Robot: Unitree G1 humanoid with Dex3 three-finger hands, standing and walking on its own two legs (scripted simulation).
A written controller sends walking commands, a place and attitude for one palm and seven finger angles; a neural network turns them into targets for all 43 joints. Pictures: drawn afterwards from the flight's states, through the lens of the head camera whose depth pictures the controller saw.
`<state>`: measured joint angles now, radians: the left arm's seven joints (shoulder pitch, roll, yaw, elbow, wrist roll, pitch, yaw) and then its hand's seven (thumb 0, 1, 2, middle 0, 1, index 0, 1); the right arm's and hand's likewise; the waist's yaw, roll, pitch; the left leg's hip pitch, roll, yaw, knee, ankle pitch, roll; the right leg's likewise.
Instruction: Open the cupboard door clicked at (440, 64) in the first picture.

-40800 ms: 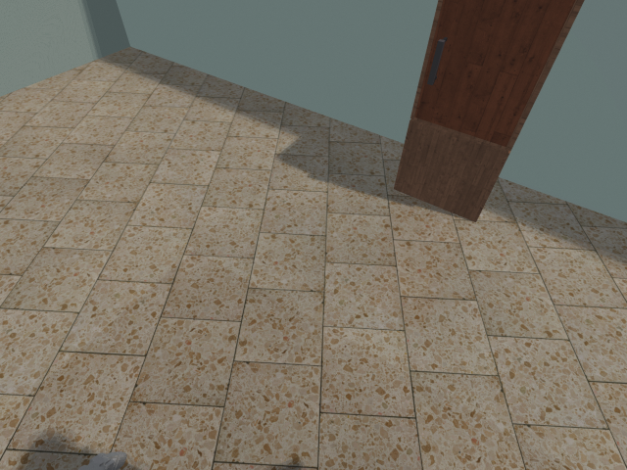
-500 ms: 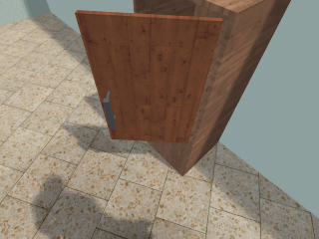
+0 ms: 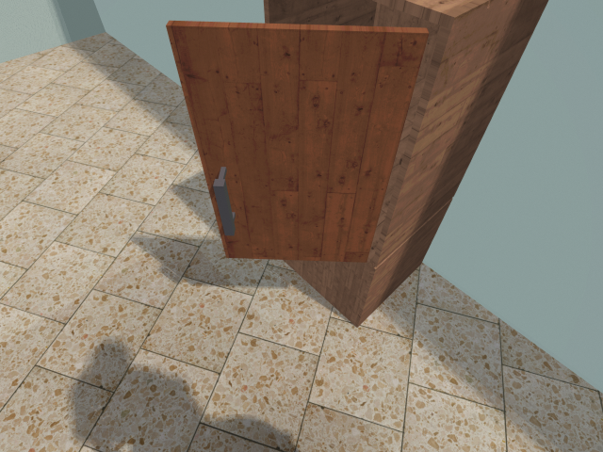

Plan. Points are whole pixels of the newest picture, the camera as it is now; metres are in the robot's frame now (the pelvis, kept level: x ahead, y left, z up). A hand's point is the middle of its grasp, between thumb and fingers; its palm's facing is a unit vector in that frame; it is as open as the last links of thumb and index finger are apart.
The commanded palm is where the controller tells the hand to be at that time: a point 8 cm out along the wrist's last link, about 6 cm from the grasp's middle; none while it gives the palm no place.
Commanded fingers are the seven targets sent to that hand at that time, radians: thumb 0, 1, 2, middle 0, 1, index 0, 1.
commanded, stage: come to a stop and stand still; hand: left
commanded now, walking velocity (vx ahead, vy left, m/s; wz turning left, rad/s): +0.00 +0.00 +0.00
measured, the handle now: (226, 202) +0.59 +0.20 -0.09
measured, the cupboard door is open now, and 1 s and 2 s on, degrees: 45 45 45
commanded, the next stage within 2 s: look again from close up in 0.02 s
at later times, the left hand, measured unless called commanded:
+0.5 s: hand out of the picture +0.08 +0.18 -0.17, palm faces -0.02 -0.97 -0.25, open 7.4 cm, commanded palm none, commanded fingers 0.00 0.90 0.90 -0.20 -0.30 -0.20 -0.30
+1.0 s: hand (177, 365) +0.23 +0.19 -0.03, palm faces +0.22 -0.97 -0.12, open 7.8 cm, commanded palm +0.15 +0.24 -0.07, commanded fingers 0.00 0.57 0.76 -0.22 -0.51 -0.22 -0.51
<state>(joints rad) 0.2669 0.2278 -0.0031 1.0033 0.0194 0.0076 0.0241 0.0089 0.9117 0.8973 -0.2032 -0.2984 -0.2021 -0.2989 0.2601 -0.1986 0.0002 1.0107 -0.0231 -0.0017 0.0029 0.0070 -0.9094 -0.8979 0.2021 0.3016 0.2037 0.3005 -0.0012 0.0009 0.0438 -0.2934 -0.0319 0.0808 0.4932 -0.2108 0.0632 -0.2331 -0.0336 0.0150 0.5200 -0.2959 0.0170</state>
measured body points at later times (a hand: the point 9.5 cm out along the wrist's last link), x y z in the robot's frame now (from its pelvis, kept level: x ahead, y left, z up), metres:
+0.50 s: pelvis +0.03 -0.02 +0.00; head +0.05 -0.01 +0.45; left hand +0.08 +0.23 -0.15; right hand +0.11 -0.28 -0.14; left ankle +0.03 +0.08 -0.74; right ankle -0.01 -0.14 -0.74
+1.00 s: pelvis +0.02 -0.05 -0.03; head +0.06 -0.06 +0.42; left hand +0.21 +0.24 -0.02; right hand +0.18 -0.30 -0.13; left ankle +0.04 +0.08 -0.74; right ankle -0.01 -0.14 -0.73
